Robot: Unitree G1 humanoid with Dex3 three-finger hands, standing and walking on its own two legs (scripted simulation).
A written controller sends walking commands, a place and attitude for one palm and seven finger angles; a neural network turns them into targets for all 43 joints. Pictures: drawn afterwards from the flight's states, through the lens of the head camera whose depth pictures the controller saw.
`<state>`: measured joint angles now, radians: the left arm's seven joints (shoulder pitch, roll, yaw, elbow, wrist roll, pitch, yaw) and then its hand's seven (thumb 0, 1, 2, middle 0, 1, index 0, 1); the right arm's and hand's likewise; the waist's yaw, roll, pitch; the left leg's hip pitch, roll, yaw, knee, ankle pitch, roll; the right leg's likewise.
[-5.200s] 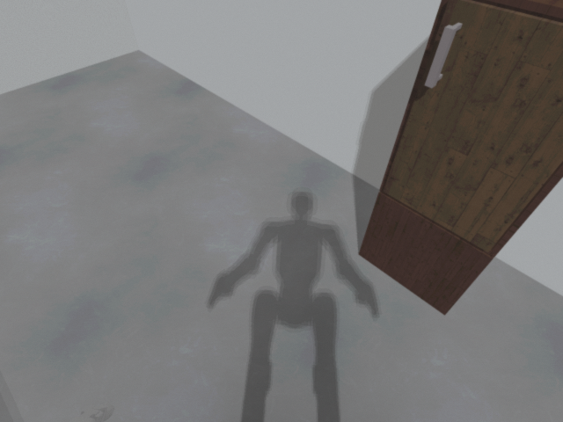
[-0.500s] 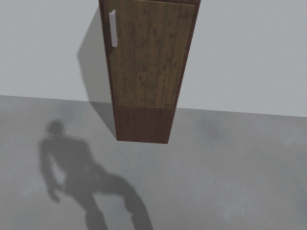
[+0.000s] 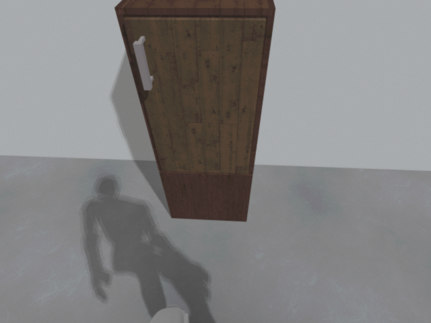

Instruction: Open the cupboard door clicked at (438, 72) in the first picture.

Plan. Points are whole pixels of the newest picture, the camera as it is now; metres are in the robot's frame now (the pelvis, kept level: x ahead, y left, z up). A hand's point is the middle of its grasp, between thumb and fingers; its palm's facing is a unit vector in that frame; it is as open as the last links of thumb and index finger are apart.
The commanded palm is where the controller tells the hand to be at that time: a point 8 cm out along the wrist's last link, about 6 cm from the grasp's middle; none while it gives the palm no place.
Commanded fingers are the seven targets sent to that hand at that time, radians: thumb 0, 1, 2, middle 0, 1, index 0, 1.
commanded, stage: take the last steps up to it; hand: left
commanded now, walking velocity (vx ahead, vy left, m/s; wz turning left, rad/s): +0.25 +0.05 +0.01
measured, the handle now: (145, 63) +0.73 +0.23 +0.14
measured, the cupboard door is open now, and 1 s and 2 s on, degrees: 0 0 0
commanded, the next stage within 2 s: come to a stop and stand still in 0.22 s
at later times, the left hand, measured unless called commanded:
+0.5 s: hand (118, 290) +0.23 +0.25 -0.18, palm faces +0.02 -0.98 -0.20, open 7.4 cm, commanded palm none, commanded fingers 0.00 0.90 0.90 -0.20 -0.30 -0.20 -0.30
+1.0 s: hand (124, 296) +0.22 +0.23 -0.16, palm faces +0.05 -0.97 -0.25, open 7.3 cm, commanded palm none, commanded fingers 0.00 0.90 0.90 -0.20 -0.30 -0.20 -0.30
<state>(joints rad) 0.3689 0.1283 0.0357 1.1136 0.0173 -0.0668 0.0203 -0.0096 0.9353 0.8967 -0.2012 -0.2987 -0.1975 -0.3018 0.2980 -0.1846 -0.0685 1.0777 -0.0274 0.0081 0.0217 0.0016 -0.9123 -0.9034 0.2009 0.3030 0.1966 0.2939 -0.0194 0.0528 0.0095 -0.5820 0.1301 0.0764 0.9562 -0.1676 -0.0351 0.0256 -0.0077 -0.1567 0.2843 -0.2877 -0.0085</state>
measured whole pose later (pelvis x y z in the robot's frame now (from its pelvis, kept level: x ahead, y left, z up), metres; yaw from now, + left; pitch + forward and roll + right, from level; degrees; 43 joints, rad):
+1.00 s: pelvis +0.15 +0.04 +0.00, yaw -1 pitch +0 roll +2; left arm 0.18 0.15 0.05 0.98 0.03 0.02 0.03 0.00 0.91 0.90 -0.21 -0.30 -0.20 -0.30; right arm 0.18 -0.22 -0.07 1.03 -0.01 0.07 -0.01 0.00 -0.91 -0.90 0.20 0.30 0.20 0.29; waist 0.02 0.02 0.08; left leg -0.32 0.03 0.00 0.89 -0.47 -0.06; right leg -0.32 -0.06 -0.10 0.48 -0.16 -0.04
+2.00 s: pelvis +0.15 +0.04 -0.01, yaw -1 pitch -2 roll +0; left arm 0.33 0.13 0.01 1.10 0.01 -0.02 0.04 0.01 0.92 0.90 -0.20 -0.30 -0.20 -0.30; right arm 0.29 -0.16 -0.01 1.09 -0.01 -0.02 -0.04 0.01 -0.94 -0.90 0.20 0.30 0.20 0.29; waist -0.01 0.02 -0.02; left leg -0.18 0.01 0.04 0.52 -0.31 0.00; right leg -0.17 -0.01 -0.06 0.52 -0.33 -0.02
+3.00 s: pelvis +0.12 +0.06 -0.04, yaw +0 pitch +5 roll -2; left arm 0.29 0.29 0.32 -0.05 -0.33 -0.21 -0.29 0.01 -0.02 0.50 -0.27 -0.89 -0.26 -0.89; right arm 0.31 -0.25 0.04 0.58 0.04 -0.25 -0.06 0.01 -0.90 -0.90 0.21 0.30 0.20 0.30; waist 0.01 0.03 -0.07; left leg -0.51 0.02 0.02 0.82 -0.40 0.03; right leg -0.47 -0.01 -0.08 0.77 -0.39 0.00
